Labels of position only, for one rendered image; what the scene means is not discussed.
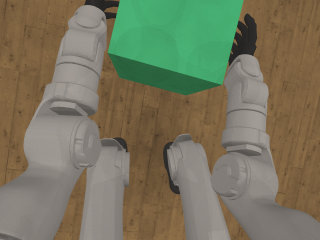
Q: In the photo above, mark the carton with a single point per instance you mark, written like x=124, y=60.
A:
x=182, y=46

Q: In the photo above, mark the robot right shin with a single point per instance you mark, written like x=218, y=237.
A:
x=187, y=137

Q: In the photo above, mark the robot right thigh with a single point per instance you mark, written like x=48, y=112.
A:
x=203, y=216

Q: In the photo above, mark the right robot forearm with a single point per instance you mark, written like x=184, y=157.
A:
x=246, y=113

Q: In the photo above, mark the robot left upper arm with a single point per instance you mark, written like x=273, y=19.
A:
x=58, y=148

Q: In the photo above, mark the left robot forearm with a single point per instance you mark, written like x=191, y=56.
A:
x=78, y=67

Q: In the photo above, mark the robot left hand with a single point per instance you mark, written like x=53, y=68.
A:
x=103, y=5

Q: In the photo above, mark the robot right upper arm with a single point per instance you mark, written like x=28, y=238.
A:
x=248, y=188

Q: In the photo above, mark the robot right hand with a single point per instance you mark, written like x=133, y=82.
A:
x=246, y=42

